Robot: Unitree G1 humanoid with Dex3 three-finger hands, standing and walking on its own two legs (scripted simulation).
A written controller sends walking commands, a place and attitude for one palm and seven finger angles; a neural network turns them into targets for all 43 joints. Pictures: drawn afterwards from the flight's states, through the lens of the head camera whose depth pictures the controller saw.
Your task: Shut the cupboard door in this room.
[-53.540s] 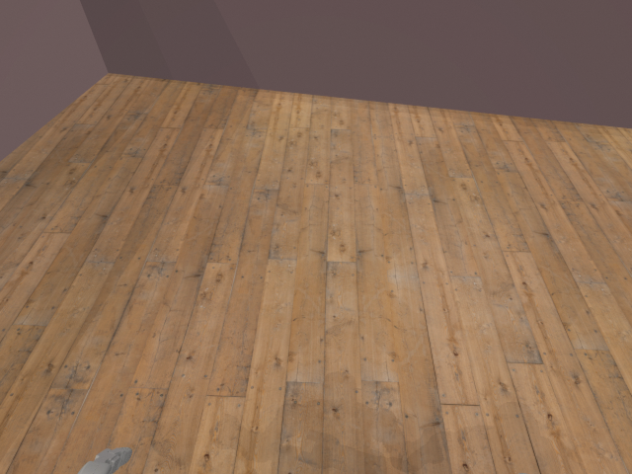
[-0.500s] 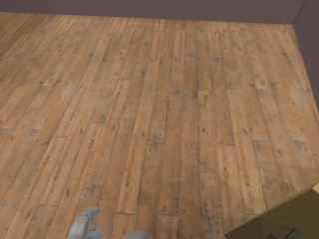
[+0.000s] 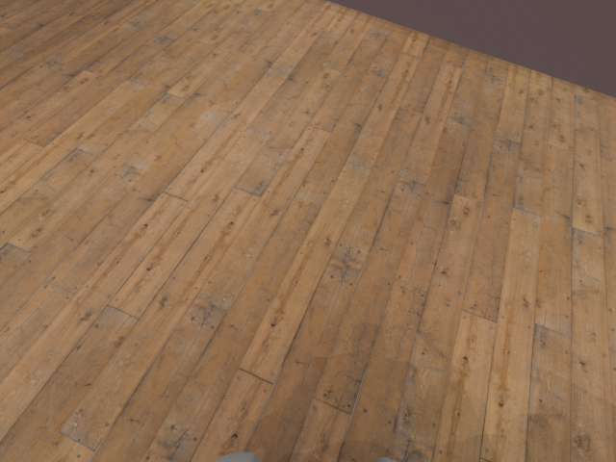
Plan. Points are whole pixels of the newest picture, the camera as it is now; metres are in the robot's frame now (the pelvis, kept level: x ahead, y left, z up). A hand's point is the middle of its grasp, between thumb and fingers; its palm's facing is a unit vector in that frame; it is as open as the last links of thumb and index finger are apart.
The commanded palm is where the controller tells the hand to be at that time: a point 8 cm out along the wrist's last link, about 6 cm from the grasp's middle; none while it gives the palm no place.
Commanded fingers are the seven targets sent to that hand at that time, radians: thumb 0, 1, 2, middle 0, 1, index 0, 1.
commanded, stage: turn or walk to find it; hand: left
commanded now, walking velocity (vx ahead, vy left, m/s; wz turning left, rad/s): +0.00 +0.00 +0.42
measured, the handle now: out of the picture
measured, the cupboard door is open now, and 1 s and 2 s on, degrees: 46 46 42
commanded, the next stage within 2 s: none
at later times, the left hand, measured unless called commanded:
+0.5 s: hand out of the picture +0.12 +0.17 -0.13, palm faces +0.16 -0.96 -0.25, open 7.3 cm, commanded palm none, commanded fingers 0.00 0.90 0.90 -0.20 -0.30 -0.20 -0.30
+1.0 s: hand out of the picture -0.10 +0.18 -0.17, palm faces +0.40 -0.88 -0.27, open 7.4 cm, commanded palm none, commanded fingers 0.00 0.90 0.90 -0.20 -0.30 -0.20 -0.30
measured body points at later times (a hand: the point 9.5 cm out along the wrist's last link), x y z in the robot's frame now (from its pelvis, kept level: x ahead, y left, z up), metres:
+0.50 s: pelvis +0.00 -0.04 +0.01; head +0.05 -0.05 +0.45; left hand +0.11 +0.22 -0.11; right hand +0.06 -0.26 -0.16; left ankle -0.01 +0.09 -0.72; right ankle +0.00 -0.14 -0.73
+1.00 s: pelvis -0.03 -0.02 +0.00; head +0.03 +0.01 +0.44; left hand -0.12 +0.23 -0.15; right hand +0.04 -0.28 -0.15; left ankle -0.08 +0.08 -0.73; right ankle +0.00 -0.14 -0.73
